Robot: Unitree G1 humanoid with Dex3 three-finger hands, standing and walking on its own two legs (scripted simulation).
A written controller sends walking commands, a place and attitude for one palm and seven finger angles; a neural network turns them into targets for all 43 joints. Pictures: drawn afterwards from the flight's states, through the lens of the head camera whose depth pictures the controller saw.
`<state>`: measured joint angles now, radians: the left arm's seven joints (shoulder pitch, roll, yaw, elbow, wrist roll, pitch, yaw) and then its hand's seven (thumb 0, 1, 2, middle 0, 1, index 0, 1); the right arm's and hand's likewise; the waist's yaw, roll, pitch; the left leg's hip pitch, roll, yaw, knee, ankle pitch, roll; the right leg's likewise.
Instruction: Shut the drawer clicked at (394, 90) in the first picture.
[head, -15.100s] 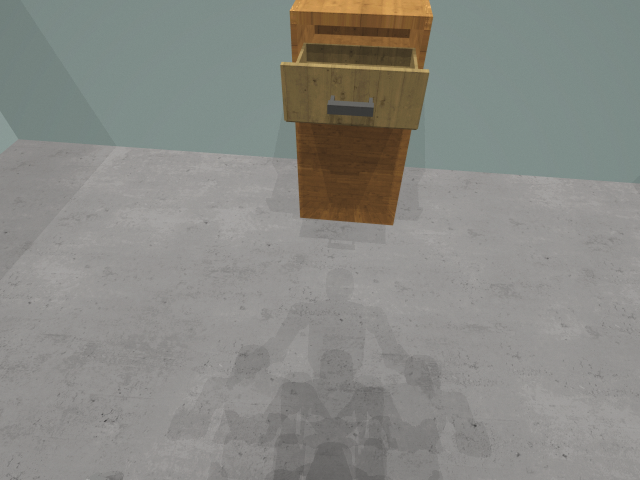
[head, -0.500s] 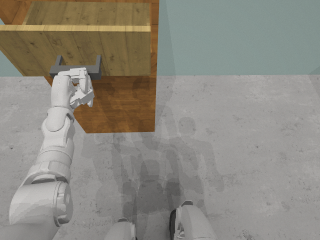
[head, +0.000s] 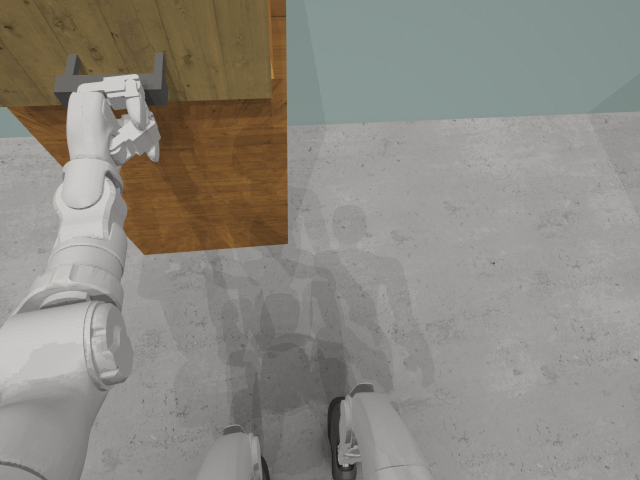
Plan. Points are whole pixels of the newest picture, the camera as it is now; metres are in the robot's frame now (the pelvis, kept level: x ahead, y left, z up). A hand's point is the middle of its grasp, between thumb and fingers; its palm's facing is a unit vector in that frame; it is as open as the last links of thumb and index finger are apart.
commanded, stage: push the drawer shut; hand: left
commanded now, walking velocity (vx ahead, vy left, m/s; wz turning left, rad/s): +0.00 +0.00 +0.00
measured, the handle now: (115, 76) +0.61 +0.19 +0.06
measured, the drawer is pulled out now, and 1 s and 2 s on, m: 0.04 0.00 0.00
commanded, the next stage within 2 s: pull the fist back off the drawer in 0.78 s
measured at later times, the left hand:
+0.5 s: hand (147, 97) +0.58 +0.15 +0.06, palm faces -0.02 -1.00 -0.05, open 3.0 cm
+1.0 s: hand (139, 92) +0.58 +0.16 +0.06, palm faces -0.01 -1.00 -0.06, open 3.1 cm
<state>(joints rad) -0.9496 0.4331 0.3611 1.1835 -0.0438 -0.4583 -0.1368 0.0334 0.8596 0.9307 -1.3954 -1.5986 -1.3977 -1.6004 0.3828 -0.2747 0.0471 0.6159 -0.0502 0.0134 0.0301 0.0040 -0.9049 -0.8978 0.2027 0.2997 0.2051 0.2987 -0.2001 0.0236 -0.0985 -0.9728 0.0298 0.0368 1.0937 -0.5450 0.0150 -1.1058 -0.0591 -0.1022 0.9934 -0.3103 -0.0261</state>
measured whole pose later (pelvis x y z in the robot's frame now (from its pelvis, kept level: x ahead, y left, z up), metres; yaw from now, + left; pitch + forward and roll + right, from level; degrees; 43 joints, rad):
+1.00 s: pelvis -0.03 +0.01 -0.03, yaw +1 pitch +31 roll -4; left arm -1.36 0.67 0.32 1.42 0.06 -0.32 -0.12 0.01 0.60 0.97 -1.39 -1.60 -1.40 -1.60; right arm 0.42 -0.28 0.11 0.63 -0.08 -0.02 0.03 0.00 -0.90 -0.90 0.20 0.30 0.21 0.30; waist -0.33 0.04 -0.09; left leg -1.23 0.02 -0.04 1.23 -0.53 0.02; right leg -1.30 -0.04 -0.13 1.04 -0.27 -0.02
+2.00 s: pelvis +0.05 +0.01 +0.04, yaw +0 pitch +20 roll -2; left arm -0.46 0.32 0.29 0.63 -0.16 -0.30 -0.17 0.02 0.89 0.90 -1.39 -1.60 -1.40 -1.60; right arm 0.39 -0.27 0.02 0.53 0.01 0.06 0.04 0.00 -0.91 -0.90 0.20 0.30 0.20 0.30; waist -0.11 0.04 -0.13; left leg -0.66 0.03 0.03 0.83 -0.51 0.02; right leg -0.80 0.00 -0.06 0.76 -0.30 -0.01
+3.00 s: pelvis +0.04 +0.01 +0.08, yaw +2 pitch -5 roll -1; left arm 0.52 0.35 0.31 -0.47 -0.04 -0.10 0.10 0.02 0.89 0.90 -1.40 -1.60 -1.40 -1.60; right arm 0.23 -0.24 0.02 0.63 -0.01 -0.13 -0.07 0.01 -0.90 -0.90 0.20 0.30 0.20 0.30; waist 0.08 0.08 0.01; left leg 0.00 0.00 0.01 0.42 -0.34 0.02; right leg -0.15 -0.01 -0.08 0.41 -0.18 0.00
